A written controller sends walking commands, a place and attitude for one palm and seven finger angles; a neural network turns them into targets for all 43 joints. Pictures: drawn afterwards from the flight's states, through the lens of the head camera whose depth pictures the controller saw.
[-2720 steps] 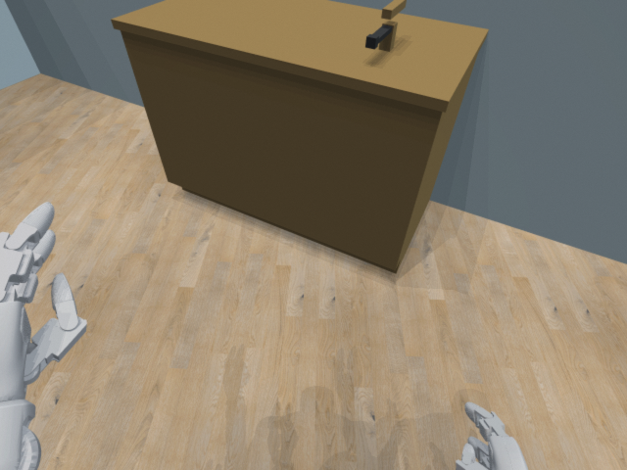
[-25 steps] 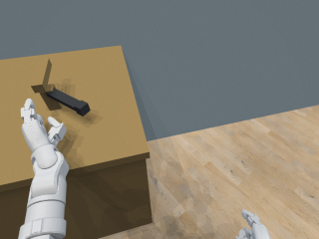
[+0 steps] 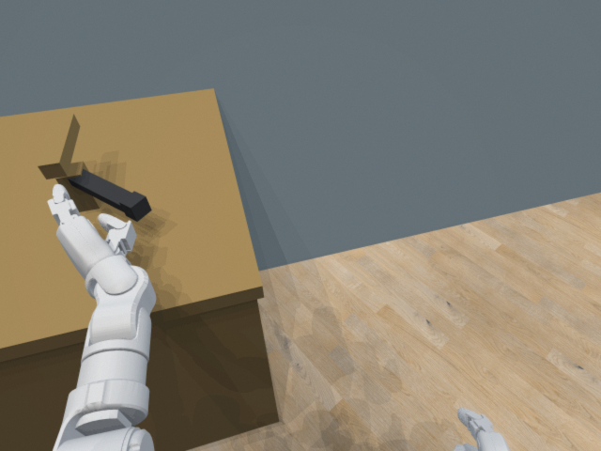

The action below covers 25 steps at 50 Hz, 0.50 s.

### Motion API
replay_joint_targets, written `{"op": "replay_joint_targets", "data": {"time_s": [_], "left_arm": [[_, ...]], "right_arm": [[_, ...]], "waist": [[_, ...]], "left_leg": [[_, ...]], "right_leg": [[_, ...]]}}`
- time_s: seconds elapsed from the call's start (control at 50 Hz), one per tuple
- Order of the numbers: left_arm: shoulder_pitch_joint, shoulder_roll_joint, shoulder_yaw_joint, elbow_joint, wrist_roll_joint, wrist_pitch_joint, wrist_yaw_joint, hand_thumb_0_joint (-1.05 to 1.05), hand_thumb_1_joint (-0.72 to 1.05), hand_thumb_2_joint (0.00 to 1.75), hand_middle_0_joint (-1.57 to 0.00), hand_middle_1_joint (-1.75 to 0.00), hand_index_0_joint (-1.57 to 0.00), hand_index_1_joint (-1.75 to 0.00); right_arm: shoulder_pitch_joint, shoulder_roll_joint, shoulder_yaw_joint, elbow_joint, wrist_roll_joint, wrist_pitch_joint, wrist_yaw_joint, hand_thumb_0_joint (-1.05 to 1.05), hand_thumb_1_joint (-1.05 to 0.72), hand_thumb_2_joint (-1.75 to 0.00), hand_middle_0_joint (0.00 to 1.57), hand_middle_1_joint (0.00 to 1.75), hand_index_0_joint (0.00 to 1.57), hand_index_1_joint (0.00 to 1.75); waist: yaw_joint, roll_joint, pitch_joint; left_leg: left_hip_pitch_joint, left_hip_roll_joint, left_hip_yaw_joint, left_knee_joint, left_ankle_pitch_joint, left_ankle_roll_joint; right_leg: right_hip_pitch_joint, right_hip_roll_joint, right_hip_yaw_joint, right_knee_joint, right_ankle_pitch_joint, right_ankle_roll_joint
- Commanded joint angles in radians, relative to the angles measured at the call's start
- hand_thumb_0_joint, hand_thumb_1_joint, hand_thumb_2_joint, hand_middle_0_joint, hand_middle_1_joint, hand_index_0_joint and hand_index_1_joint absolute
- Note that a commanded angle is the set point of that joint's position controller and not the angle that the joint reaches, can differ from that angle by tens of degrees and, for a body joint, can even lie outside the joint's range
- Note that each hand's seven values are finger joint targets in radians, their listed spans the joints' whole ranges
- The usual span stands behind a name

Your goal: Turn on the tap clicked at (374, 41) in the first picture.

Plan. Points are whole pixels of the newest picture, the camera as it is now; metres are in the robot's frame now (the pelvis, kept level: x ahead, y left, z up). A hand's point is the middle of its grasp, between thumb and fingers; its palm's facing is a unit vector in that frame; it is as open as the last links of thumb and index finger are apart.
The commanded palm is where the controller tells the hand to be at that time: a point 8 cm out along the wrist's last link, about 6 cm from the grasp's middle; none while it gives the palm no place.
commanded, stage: push the lever round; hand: left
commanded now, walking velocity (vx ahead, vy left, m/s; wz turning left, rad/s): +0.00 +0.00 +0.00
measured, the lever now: (135, 206) +0.42 +0.27 +0.11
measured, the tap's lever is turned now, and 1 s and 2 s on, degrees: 44 70 83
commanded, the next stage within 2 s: lift the hand up off the lever in 1.36 s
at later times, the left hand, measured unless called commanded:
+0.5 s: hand (145, 214) +0.40 +0.25 +0.11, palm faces +0.82 -0.57 -0.09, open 7.8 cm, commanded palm +0.36 +0.27 +0.11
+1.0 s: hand (168, 194) +0.45 +0.23 +0.10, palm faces +0.83 -0.54 -0.13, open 7.7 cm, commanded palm +0.40 +0.25 +0.11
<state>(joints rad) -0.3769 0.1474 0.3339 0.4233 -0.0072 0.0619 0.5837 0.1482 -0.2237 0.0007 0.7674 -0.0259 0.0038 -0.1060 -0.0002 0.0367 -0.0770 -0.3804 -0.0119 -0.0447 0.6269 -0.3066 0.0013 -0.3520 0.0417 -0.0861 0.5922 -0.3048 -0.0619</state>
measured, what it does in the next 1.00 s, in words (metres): stands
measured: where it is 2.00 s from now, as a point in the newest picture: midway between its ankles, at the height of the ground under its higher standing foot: outside the picture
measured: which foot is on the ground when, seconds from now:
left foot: down 0.00-1.00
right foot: down 0.00-1.00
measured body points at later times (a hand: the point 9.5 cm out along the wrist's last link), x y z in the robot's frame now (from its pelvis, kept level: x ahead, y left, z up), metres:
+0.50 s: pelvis +0.00 +0.00 +0.00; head +0.01 -0.01 +0.45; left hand +0.35 +0.28 +0.12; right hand +0.13 -0.25 -0.12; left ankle +0.01 +0.12 -0.73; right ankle +0.00 -0.08 -0.73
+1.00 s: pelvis +0.01 +0.01 -0.01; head +0.04 +0.00 +0.44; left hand +0.41 +0.26 +0.11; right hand +0.09 -0.24 -0.14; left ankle +0.01 +0.12 -0.73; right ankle +0.00 -0.08 -0.73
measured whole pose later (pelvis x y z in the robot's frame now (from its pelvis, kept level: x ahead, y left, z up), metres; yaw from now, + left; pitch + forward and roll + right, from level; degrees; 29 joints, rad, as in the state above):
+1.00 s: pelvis +0.01 +0.01 -0.01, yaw +0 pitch +9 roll -1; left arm -0.70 0.11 0.43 0.76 0.11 0.05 0.85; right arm 0.24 -0.21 -0.04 0.80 -0.08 0.04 0.00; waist -0.06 0.04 -0.13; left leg -0.51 -0.01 -0.04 0.70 -0.35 0.01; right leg -0.48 0.04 -0.08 0.66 -0.34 -0.06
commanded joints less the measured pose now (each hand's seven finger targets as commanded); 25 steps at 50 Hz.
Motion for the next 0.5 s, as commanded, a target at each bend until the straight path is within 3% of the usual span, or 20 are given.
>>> {"op": "replay_joint_targets", "data": {"time_s": [0.0, 0.08, 0.1, 0.16, 0.18, 0.2, 0.22, 0.26, 0.28, 0.3, 0.36, 0.44, 0.48], "left_arm": [[-0.410, 0.176, -0.007, -0.205, 0.041, -0.067, 0.043, 0.00, 0.90, 0.90, -0.15, -0.15, -0.15, -0.15], [-0.400, 0.196, 0.025, -0.200, 0.059, -0.079, 0.086, 0.00, 0.90, 0.90, -0.15, -0.15, -0.15, -0.15], [-0.403, 0.163, -0.004, -0.193, 0.058, -0.077, 0.088, 0.00, 0.90, 0.90, -0.15, -0.15, -0.15, -0.15], [-0.439, 0.181, 0.011, -0.148, 0.062, -0.067, 0.102, 0.00, 0.90, 0.90, -0.15, -0.15, -0.15, -0.15], [-0.440, 0.192, 0.026, -0.144, 0.065, -0.062, 0.107, 0.00, 0.90, 0.90, -0.15, -0.15, -0.15, -0.15], [-0.473, 0.161, -0.006, -0.150, 0.065, -0.062, 0.112, 0.00, 0.90, 0.90, -0.15, -0.15, -0.15, -0.15], [-0.492, 0.178, 0.009, -0.140, 0.071, -0.066, 0.121, 0.00, 0.90, 0.90, -0.15, -0.15, -0.15, -0.15], [-0.514, 0.152, -0.009, -0.149, 0.077, -0.074, 0.135, 0.00, 0.90, 0.90, -0.15, -0.15, -0.15, -0.15], [-0.515, 0.179, 0.022, -0.142, 0.080, -0.075, 0.143, 0.00, 0.90, 0.90, -0.15, -0.15, -0.15, -0.15], [-0.513, 0.170, 0.015, -0.147, 0.082, -0.078, 0.149, 0.00, 0.90, 0.90, -0.15, -0.15, -0.15, -0.15], [-0.519, 0.139, -0.004, -0.099, 0.089, -0.074, 0.164, 0.00, 0.90, 0.90, -0.15, -0.15, -0.15, -0.15], [-0.595, 0.130, -0.013, -0.056, 0.096, -0.068, 0.181, 0.00, 0.90, 0.90, -0.15, -0.15, -0.15, -0.15], [-0.619, 0.159, 0.022, -0.033, 0.098, -0.070, 0.195, 0.00, 0.90, 0.90, -0.15, -0.15, -0.15, -0.15]], "right_arm": [[-0.097, -0.111, -0.042, -0.130, -0.008, -0.047, -0.001, 0.00, -0.90, -0.90, 0.20, 0.30, 0.20, 0.30], [-0.081, -0.117, -0.053, -0.121, -0.016, -0.044, 0.011, 0.00, -0.90, -0.90, 0.20, 0.30, 0.20, 0.30], [-0.084, -0.113, -0.052, -0.127, -0.016, -0.044, 0.014, 0.00, -0.90, -0.90, 0.20, 0.30, 0.20, 0.30], [-0.082, -0.115, -0.051, -0.121, -0.015, -0.036, 0.015, 0.00, -0.90, -0.90, 0.20, 0.30, 0.20, 0.30], [-0.086, -0.118, -0.055, -0.119, -0.015, -0.033, 0.014, 0.00, -0.90, -0.90, 0.20, 0.30, 0.20, 0.30], [-0.090, -0.114, -0.052, -0.123, -0.014, -0.036, 0.016, 0.00, -0.90, -0.90, 0.20, 0.30, 0.20, 0.30], [-0.081, -0.114, -0.053, -0.116, -0.017, -0.037, 0.016, 0.00, -0.90, -0.90, 0.20, 0.30, 0.20, 0.30], [-0.074, -0.113, -0.056, -0.116, -0.022, -0.040, 0.021, 0.00, -0.90, -0.90, 0.20, 0.30, 0.20, 0.30], [-0.074, -0.116, -0.060, -0.109, -0.024, -0.039, 0.023, 0.00, -0.90, -0.90, 0.20, 0.30, 0.20, 0.30], [-0.070, -0.112, -0.059, -0.112, -0.024, -0.039, 0.026, 0.00, -0.90, -0.90, 0.20, 0.30, 0.20, 0.30], [-0.062, -0.110, -0.060, -0.107, -0.028, -0.037, 0.033, 0.00, -0.90, -0.90, 0.20, 0.30, 0.20, 0.30], [-0.055, -0.114, -0.061, -0.096, -0.031, -0.037, 0.039, 0.00, -0.90, -0.90, 0.20, 0.30, 0.20, 0.30], [-0.049, -0.117, -0.065, -0.086, -0.033, -0.035, 0.040, 0.00, -0.90, -0.90, 0.20, 0.30, 0.20, 0.30]], "waist": [[-0.008, -0.019, -0.241], [0.000, -0.031, -0.288], [-0.008, -0.032, -0.278], [-0.021, -0.076, -0.238], [-0.011, -0.047, -0.239], [-0.023, -0.036, -0.230], [-0.023, -0.050, -0.240], [-0.025, -0.038, -0.267], [-0.020, -0.019, -0.279], [-0.018, -0.014, -0.295], [-0.025, -0.042, -0.281], [-0.043, -0.036, -0.267], [-0.038, -0.042, -0.272]], "left_leg": [[0.044, -0.005, 0.007, -0.060, 0.183, 0.026], [0.044, -0.003, 0.007, -0.043, 0.239, 0.024], [0.036, -0.004, 0.012, -0.043, 0.229, 0.025], [0.001, -0.005, 0.015, -0.042, 0.178, 0.031], [0.006, -0.005, 0.014, -0.049, 0.165, 0.029], [0.009, -0.007, 0.018, -0.047, 0.157, 0.032], [0.009, -0.005, 0.013, -0.045, 0.161, 0.032], [0.019, -0.006, 0.012, -0.036, 0.191, 0.032], [0.027, -0.005, 0.011, -0.036, 0.193, 0.029], [0.026, -0.006, 0.013, -0.032, 0.208, 0.029], [0.008, -0.006, 0.013, -0.027, 0.207, 0.028], [0.008, -0.005, 0.009, -0.026, 0.178, 0.029], [0.006, -0.003, 0.003, -0.027, 0.175, 0.026]], "right_leg": [[0.134, -0.059, 0.087, -0.095, 0.217, 0.038], [0.159, -0.059, 0.084, -0.069, 0.301, 0.039], [0.150, -0.063, 0.085, -0.070, 0.296, 0.043], [0.136, -0.072, 0.096, -0.091, 0.258, 0.053], [0.135, -0.068, 0.093, -0.096, 0.218, 0.047], [0.118, -0.070, 0.095, -0.101, 0.208, 0.049], [0.120, -0.067, 0.093, -0.097, 0.208, 0.047], [0.124, -0.065, 0.089, -0.081, 0.252, 0.045], [0.127, -0.063, 0.084, -0.080, 0.243, 0.043], [0.134, -0.064, 0.085, -0.072, 0.265, 0.043], [0.123, -0.065, 0.079, -0.064, 0.273, 0.045], [0.083, -0.060, 0.072, -0.073, 0.210, 0.042], [0.084, -0.057, 0.066, -0.073, 0.195, 0.040]]}}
